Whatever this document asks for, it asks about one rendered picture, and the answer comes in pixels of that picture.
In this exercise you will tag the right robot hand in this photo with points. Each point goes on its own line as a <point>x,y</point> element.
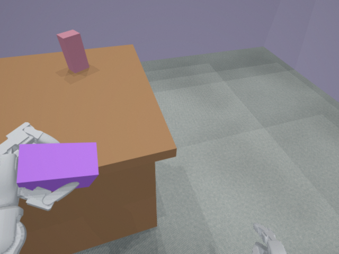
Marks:
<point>273,245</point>

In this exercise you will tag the left robot forearm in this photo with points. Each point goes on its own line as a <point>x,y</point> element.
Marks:
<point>12,231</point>

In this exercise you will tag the sponge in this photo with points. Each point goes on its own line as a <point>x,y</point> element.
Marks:
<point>53,165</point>

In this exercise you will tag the left robot hand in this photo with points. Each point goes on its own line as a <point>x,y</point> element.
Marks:
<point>9,156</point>

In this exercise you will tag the table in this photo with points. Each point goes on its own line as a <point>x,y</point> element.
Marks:
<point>110,103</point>

